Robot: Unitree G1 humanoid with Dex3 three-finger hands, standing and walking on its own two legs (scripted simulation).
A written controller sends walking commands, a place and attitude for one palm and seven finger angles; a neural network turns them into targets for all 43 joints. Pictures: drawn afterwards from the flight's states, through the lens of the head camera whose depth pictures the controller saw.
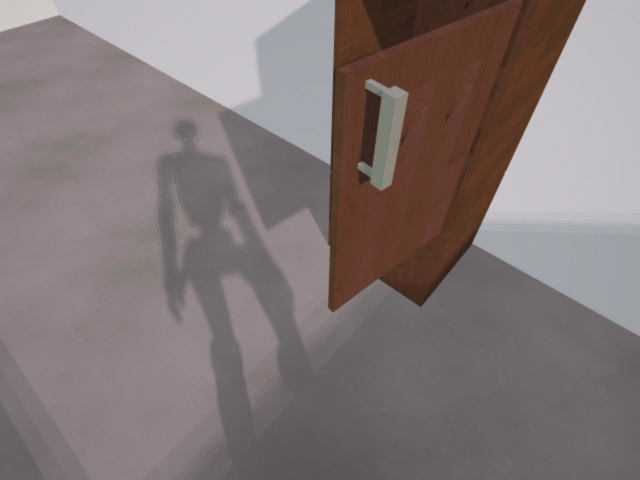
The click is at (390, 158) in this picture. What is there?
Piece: cupboard door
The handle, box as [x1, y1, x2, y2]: [357, 79, 408, 190]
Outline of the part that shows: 369,79 365,82 365,87 382,97 373,165 371,167 362,161 358,163 357,167 371,178 370,182 381,190 391,184 408,93 396,86 387,88 372,79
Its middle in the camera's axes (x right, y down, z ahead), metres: +0.08 -0.15 +0.56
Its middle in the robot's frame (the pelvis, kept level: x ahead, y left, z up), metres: +0.55 -0.05 +0.14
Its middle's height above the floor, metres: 0.92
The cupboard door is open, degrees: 81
